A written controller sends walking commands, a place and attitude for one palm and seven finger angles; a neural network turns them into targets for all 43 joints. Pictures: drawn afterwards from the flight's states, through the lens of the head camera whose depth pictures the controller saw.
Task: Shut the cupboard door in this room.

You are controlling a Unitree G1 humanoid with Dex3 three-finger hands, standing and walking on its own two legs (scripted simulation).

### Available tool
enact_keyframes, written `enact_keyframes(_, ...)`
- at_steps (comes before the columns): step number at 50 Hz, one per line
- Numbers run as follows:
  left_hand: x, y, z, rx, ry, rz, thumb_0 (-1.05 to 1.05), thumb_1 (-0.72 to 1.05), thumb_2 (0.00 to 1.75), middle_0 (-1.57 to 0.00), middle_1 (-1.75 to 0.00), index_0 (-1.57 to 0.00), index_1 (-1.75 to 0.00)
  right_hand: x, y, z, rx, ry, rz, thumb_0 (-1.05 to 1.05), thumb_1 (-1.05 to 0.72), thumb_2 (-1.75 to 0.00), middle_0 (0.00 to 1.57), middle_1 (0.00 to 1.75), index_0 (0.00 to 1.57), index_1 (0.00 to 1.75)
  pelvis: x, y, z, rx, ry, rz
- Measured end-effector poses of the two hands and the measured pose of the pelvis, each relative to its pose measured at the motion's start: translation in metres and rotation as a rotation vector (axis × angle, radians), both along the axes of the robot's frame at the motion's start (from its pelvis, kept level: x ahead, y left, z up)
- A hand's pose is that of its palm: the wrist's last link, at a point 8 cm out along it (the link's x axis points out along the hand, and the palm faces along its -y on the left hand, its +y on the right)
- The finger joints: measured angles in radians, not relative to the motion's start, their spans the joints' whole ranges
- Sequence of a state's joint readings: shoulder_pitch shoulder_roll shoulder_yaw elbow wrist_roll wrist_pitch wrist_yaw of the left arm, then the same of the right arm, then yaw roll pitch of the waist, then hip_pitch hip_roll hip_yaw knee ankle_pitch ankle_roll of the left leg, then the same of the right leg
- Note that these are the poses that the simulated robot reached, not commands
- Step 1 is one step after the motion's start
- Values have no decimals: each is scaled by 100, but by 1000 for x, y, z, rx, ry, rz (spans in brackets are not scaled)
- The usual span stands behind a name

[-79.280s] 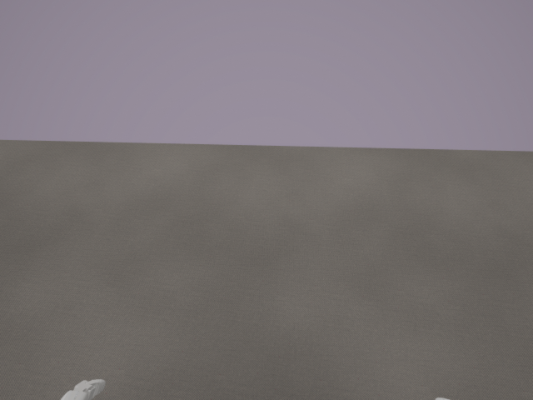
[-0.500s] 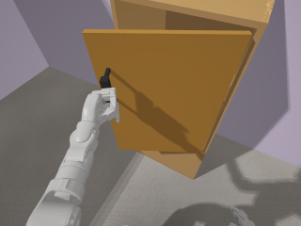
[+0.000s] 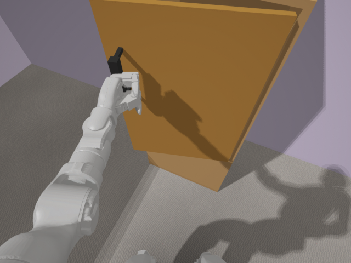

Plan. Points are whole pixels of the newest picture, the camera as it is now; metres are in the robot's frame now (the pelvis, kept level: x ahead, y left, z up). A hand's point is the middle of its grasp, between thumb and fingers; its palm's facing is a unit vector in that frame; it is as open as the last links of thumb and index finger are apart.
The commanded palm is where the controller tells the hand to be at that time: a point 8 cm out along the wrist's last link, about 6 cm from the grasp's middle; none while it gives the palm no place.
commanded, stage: push the door shut along its arc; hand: left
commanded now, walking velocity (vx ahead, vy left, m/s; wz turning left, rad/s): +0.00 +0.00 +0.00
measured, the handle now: (122, 77) +0.54 +0.11 +0.10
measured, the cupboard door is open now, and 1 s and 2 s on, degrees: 16 7 0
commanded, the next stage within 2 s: pull the fist back off the door in 0.96 s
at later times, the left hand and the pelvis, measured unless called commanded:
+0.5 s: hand (156, 80) +0.51 +0.03 +0.11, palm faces -0.35 -0.94 -0.03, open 3.0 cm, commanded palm +0.52 +0.08 +0.11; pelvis +0.00 -0.01 -0.01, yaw -1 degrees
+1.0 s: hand (166, 72) +0.54 +0.00 +0.11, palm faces -0.44 -0.90 -0.04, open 3.5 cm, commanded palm +0.58 +0.03 +0.11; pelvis +0.00 -0.02 -0.03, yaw +1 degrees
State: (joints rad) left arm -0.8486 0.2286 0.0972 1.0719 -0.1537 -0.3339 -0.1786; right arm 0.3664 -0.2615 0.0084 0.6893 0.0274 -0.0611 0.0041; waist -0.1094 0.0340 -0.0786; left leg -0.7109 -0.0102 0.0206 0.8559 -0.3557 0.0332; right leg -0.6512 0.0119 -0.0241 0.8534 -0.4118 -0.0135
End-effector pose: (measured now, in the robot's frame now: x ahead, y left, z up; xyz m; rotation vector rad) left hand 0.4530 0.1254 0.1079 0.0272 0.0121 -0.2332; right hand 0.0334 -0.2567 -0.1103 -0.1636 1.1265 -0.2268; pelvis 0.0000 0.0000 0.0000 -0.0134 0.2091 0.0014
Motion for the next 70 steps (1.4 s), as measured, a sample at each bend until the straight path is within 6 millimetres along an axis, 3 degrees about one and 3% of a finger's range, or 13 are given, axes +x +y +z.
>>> enact_keyframes(13, 34, -39, 7, -15, 8, -90, 1, 89, 90, -130, -150, -130, -150, -28, -5, -4, -12, 54, -49, 0, -91, -90, 20, 30, 20, 30, -1, -2, -6, 2, 50, -14)
enact_keyframes(25, 60, -41, 6, 10, 19, -126, 0, 88, 91, -130, -150, -130, -150, -55, -16, -7, -12, 156, -93, 0, -91, -90, 20, 30, 20, 30, 3, -13, -11, 4, 94, -19)
enact_keyframes(43, 82, -54, 9, 17, 43, -195, 2, 95, 99, -130, -150, -130, -150, -47, -31, -14, -71, 161, -52, 0, -91, -90, 20, 30, 20, 30, -2, -19, -24, -13, 154, 14)
enact_keyframes(54, 98, -73, 9, 28, 48, -226, 2, 104, 104, -130, -150, -130, -150, -63, -22, -25, -70, 211, -60, 0, -91, -90, 20, 30, 20, 30, -5, -16, -35, -20, 196, 16)
enact_keyframes(59, 105, -83, 4, -107, 76, 65, 2, 93, 99, -130, -150, -130, -150, -73, -10, -27, -21, 231, -41, 0, -91, -90, 20, 30, 20, 30, -2, -14, -38, -24, 231, 9)
enact_keyframes(63, 102, -94, 2, -64, 8, 270, 1, 90, 95, -130, -150, -130, -150, -82, 3, -29, 51, 258, -19, 0, -91, -90, 20, 30, 20, 30, 2, -15, -39, -16, 248, -2)
enact_keyframes(70, 94, -104, -6, 39, 0, 251, 1, 92, 93, -130, -150, -130, -150, -94, 18, -25, 131, 306, -89, 0, -91, -90, 20, 30, 20, 30, 11, -18, -27, 2, 210, -22)
